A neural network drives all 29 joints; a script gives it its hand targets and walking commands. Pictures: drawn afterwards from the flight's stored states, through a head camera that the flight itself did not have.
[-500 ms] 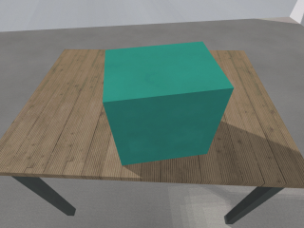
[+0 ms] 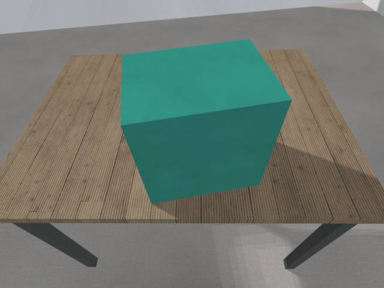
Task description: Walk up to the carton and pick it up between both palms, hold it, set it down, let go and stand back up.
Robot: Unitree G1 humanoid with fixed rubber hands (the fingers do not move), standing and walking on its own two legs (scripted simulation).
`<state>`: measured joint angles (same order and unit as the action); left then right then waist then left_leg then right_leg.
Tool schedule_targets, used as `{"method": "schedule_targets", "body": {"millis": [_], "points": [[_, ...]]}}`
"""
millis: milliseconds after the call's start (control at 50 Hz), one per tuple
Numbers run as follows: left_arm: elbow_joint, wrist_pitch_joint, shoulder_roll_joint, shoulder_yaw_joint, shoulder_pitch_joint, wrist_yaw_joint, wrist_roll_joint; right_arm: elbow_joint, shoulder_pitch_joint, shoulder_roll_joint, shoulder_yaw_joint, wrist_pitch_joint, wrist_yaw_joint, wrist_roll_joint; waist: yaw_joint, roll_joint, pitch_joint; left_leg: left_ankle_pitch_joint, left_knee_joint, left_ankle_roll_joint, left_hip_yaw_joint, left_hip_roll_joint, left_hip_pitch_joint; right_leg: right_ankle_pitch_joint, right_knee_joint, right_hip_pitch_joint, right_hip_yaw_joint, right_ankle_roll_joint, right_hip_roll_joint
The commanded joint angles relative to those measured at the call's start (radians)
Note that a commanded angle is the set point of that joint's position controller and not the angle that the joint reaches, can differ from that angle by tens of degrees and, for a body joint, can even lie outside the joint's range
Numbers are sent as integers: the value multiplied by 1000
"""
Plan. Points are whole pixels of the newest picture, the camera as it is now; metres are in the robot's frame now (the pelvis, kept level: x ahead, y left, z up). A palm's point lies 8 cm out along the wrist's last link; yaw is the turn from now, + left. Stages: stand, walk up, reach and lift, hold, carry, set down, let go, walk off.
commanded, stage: walk up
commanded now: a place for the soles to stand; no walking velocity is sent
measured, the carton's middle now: (197, 126) +0.46 +0.02 +0.07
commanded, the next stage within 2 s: reach and lift in 0.18 s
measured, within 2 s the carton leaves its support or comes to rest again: neither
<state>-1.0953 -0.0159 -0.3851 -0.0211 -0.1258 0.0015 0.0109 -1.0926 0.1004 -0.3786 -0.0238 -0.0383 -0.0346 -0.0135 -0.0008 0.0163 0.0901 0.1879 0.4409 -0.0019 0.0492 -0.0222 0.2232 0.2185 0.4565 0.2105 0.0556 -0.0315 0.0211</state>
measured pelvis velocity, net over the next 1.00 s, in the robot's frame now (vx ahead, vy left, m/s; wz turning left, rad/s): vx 0.03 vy -0.01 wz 0.00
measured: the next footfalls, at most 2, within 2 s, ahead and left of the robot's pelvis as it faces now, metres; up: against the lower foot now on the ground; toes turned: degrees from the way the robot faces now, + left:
none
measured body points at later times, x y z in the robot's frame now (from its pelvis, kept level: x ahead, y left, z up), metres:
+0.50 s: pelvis +0.01 -0.01 -0.01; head +0.05 +0.01 +0.43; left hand +0.19 +0.26 -0.10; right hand +0.18 -0.30 -0.11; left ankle +0.03 +0.12 -0.74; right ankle +0.02 -0.14 -0.74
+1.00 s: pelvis +0.03 -0.01 +0.01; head +0.04 -0.01 +0.46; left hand +0.19 +0.26 -0.06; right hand +0.19 -0.29 -0.07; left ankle +0.03 +0.12 -0.74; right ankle +0.02 -0.14 -0.74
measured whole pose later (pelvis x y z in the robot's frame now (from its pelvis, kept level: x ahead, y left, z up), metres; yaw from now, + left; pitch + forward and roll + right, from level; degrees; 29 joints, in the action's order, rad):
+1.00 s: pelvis +0.03 -0.01 +0.01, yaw +0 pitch -3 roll +0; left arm -0.30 0.35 -0.26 -0.11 -0.25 -0.04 0.01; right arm -0.63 0.19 -0.32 -0.06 0.06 -0.13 0.03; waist -0.02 -0.02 0.07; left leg 0.19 0.36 -0.03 0.06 -0.06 0.12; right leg 0.21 0.36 0.10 0.00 -0.01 0.02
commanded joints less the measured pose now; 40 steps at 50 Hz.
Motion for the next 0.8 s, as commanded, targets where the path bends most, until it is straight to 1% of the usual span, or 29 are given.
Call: {"method": "schedule_targets", "body": {"millis": [0, 20, 80, 100, 160, 180, 200, 220, 240, 260, 300, 340, 380, 420, 440, 460, 480, 500, 520, 560, 580, 600, 640, 660, 700, 720, 740, 760, 780], "points": [[80, -21, -233, -41, 31, -19, 2, 63, -55, -202, -41, 27, 13, 3, 2, -24, -121, 39, -76, 42, -102, -98, -78, -107, -78, 10, 78, 93, 93], [85, -22, -223, -40, 37, -20, -3, 54, -48, -204, -35, 31, 16, 4, 5, 10, -156, -10, -71, 43, -111, -105, -100, -133, -68, -6, 69, 86, 84], [78, -26, -234, -41, 40, -23, -5, 65, -66, -230, -44, 24, 20, 8, -7, -44, -123, -132, -34, 44, -81, -99, -108, -231, -53, -11, 64, 85, 90], [75, -24, -229, -39, 12, -24, -6, 65, -61, -235, -42, 30, 21, 14, -5, -7, -163, -145, -55, 55, -102, -121, -133, -230, -22, -23, 47, 76, 71], [69, -16, -219, -39, 23, -20, -4, 66, -49, -218, -45, 22, 21, 16, 2, -40, -139, -62, -70, 53, -103, -112, -137, -164, -44, 18, 52, 80, 73], [420, 184, -180, -46, 374, -45, -7, 174, -400, -67, -146, 188, -4, -124, 18, -113, -149, 210, 80, -50, 47, -6, 120, 235, 45, 137, -162, 72, -45], [505, 303, -141, -53, 380, -65, -10, 163, -370, -134, -156, 179, -49, -120, -3, -27, -77, 358, 55, -23, 28, -42, 174, 311, 107, 126, -140, 102, -50], [508, 373, -149, -76, 369, -77, 6, 151, -336, -162, -161, 148, -63, -128, 13, 34, -17, 445, 58, -14, 56, -57, 238, 369, 135, 144, -149, 107, -41], [512, 429, -133, -64, 322, -66, 12, 172, -331, -163, -170, 138, -67, -127, 8, -34, -24, 338, 105, -12, 74, -39, 188, 287, 128, 181, -147, 108, -27], [552, 468, -107, -35, 305, -46, 9, 157, -283, -173, -182, 130, -71, -110, 32, -57, -71, 236, 143, -19, 54, -27, 89, 146, 134, 203, -143, 98, -25], [665, 521, -133, -76, 220, -15, 32, 180, -186, -158, -155, 121, -56, -74, 9, -83, -182, 33, 198, -16, 73, -20, -75, -48, 114, 176, -133, 67, -17], [729, 555, -143, -112, 107, -14, 92, 204, -77, -176, -156, 101, -49, -47, 2, -17, -264, 14, 168, -25, 60, -14, -128, -30, 94, 77, -144, 82, -34], [839, 562, -101, -124, 42, -26, 109, 185, -15, -226, -167, 101, -66, -2, 5, 134, -335, -210, 159, -67, 8, -30, -186, -161, 104, 11, -164, 109, -52], [872, 552, -94, -156, -30, -37, 128, 224, -7, -280, -167, 126, -73, 30, -4, 164, -370, -377, 146, -90, -16, -12, -290, -213, 45, -15, -151, 105, -73], [869, 533, -93, -160, -25, -41, 132, 272, -18, -265, -173, 136, -79, 18, -20, 104, -324, -321, 119, -88, -25, 4, -274, -205, 26, -11, -147, 93, -67], [862, 538, -86, -149, -10, -38, 123, 289, -32, -249, -169, 137, -70, 7, 1, 74, -264, -239, 98, -77, -6, 14, -243, -196, 14, -7, -141, 90, -68], [865, 524, -88, -168, -18, -42, 125, 329, -43, -243, -164, 143, -71, 9, -18, 36, -218, -259, 91, -67, 2, 28, -209, -232, 1, -18, -134, 75, -63], [851, 517, -70, -163, -19, -42, 120, 351, -49, -213, -154, 138, -69, 2, -15, -12, -167, -195, 70, -57, 24, 41, -200, -206, -26, -8, -122, 69, -62], [844, 510, -85, -159, 16, -40, 119, 354, -65, -206, -153, 139, -63, -8, -8, -34, -118, -172, 58, -51, 31, 48, -163, -223, -26, -11, -119, 56, -61], [804, 500, -79, -172, 50, -39, 94, 414, -96, -165, -116, 119, -67, -10, -30, -80, -43, -67, 14, -25, 60, 56, -115, -152, -73, 2, -90, 39, -38], [811, 487, -72, -168, 74, -37, 81, 451, -99, -156, -126, 114, -71, -5, -20, -129, -44, -42, 6, -17, 48, 47, -122, -152, -67, 7, -95, 34, -44], [810, 470, -60, -164, 75, -39, 59, 483, -102, -144, -114, 103, -73, -5, -35, -121, -44, -18, -12, -9, 64, 44, -131, -107, -90, 15, -90, 37, -36], [859, 440, -51, -157, 113, -40, 28, 509, -67, -100, -103, 93, -78, -4, -25, -138, -87, -17, -25, -2, 63, 43, -143, -116, -95, 18, -76, 32, -25], [857, 429, -58, -176, 97, -45, 44, 519, -45, -105, -91, 82, -86, 7, -44, -114, -96, -28, -29, -2, 69, 48, -142, -115, -107, 12, -67, 39, -20], [899, 400, -60, -181, 33, -42, 41, 509, 8, -125, -97, 84, -89, 26, -22, -71, -154, -114, -30, -11, 69, 41, -194, -225, -109, -37, -76, 40, -36], [906, 399, -56, -176, 32, -33, 44, 517, 24, -109, -82, 81, -90, 30, -28, -51, -176, -96, -43, -8, 65, 47, -193, -197, -113, -38, -65, 41, -29], [969, 373, -77, -167, 39, -35, 23, 555, 12, -127, -103, 96, -91, 30, -10, -42, -191, -123, -46, -16, 50, 46, -236, -208, -122, -47, -76, 39, -41], [926, 375, -62, -165, 30, -34, 25, 559, 13, -138, -105, 101, -88, 32, -19, -63, -197, -118, -46, -16, 60, 55, -210, -207, -121, -41, -71, 42, -43], [944, 359, -71, -172, 1, -37, 29, 564, 33, -135, -114, 110, -87, 33, -20, -27, -167, -128, -62, -20, 54, 57, -205, -226, -138, -60, -73, 44, -28]]}}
